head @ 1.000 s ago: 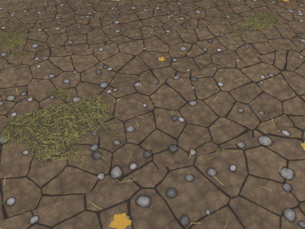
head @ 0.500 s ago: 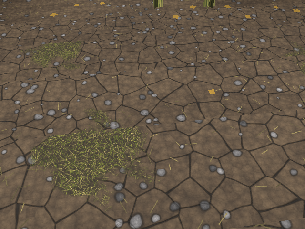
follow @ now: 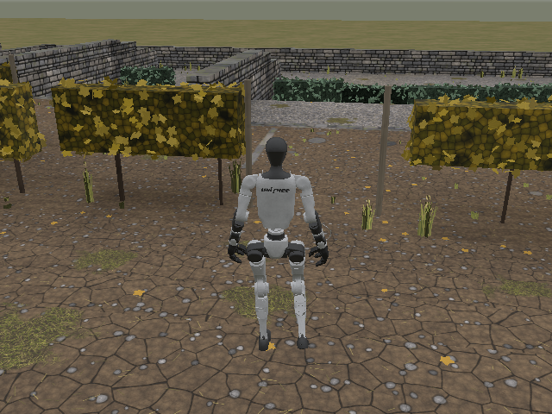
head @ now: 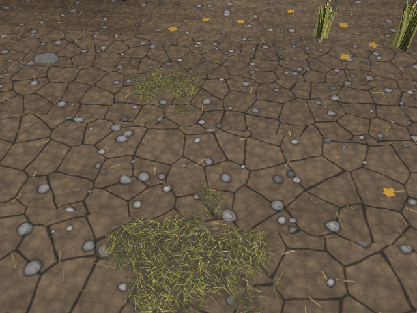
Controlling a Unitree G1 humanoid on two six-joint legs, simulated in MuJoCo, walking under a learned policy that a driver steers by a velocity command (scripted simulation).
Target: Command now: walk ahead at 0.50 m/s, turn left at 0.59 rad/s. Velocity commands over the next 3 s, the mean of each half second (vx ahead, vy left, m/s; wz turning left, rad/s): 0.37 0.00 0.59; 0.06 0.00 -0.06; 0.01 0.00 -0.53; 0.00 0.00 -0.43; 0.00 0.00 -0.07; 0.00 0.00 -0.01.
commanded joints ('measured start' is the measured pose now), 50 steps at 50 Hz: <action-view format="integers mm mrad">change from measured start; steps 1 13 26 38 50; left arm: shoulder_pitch -41 -226 -127 -15 82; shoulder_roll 20 57 74 142 43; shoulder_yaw -4 -18 48 95 107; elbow -101 -262 -220 -145 -76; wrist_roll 3 1 -40 -90 -59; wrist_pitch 9 52 -17 29 49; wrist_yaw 30 -10 32 -24 11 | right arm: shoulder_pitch -21 235 131 -198 -255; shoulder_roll -8 -68 50 -149 -175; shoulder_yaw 21 54 94 4 -87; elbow -49 -31 -181 -164 -183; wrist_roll -4 -23 -54 29 -16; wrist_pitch -10 -5 88 49 31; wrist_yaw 21 4 38 38 -113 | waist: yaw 69 -44 -55 41 71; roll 54 43 -19 96 133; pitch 43 104 17 -75 -18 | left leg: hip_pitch -37 -290 -415 111 6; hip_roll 273 81 200 347 433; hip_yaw -396 -425 -43 -140 61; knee -280 216 1054 -94 -324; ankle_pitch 136 -287 -12 121 19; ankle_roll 240 139 -158 48 9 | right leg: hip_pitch -209 81 -47 28 191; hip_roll -27 31 -183 48 92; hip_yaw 62 -8 -107 -176 -162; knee -23 -731 -978 -729 -611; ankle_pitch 56 748 923 30 238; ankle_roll -23 36 -314 27 -34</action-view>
